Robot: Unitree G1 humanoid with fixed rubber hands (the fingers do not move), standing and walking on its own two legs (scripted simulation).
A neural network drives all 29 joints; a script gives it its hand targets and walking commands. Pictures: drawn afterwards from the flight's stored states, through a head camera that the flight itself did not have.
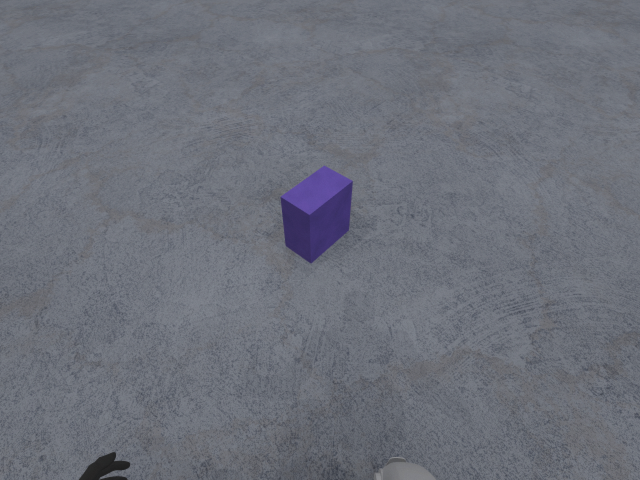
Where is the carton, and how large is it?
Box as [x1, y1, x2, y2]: [281, 166, 352, 262]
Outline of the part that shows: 325,166 317,170 281,196 285,244 309,262 313,261 348,230 352,181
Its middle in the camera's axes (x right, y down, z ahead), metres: -0.01 -0.12 +1.51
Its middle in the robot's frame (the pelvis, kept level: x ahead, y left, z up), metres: +1.15 -0.03 -0.59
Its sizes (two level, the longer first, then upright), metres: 0.240 0.141 0.270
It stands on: the floor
